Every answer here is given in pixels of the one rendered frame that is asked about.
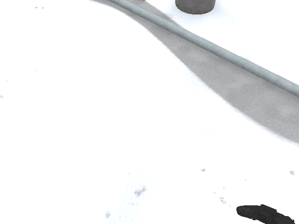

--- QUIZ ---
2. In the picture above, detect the robot right hand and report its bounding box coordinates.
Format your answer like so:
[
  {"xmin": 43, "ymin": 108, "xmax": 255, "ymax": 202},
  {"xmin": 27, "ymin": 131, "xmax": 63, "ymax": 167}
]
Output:
[{"xmin": 236, "ymin": 204, "xmax": 295, "ymax": 224}]

